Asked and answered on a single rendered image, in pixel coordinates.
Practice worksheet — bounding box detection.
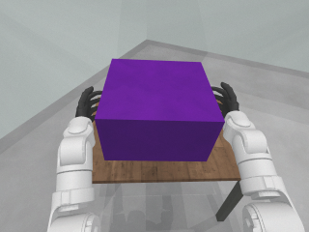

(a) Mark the left robot upper arm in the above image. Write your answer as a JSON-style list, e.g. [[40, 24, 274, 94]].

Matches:
[[48, 212, 101, 232]]

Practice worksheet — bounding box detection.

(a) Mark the robot left hand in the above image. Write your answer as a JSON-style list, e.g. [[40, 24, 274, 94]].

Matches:
[[75, 86, 102, 123]]

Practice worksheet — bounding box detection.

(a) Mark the right robot forearm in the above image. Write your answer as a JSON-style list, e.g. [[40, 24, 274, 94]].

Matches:
[[222, 110, 305, 232]]

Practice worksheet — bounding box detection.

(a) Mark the carton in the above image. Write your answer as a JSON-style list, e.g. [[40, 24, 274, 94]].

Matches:
[[95, 58, 225, 161]]

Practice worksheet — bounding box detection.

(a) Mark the left robot forearm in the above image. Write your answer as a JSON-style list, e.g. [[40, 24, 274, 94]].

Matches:
[[46, 116, 96, 232]]

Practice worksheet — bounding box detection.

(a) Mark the robot right hand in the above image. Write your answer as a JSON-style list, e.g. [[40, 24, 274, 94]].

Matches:
[[211, 82, 239, 119]]

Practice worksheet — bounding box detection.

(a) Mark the table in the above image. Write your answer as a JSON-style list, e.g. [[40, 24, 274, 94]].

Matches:
[[92, 97, 243, 222]]

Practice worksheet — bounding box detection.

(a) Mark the right robot upper arm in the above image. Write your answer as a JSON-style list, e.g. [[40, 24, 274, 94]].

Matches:
[[242, 201, 304, 232]]

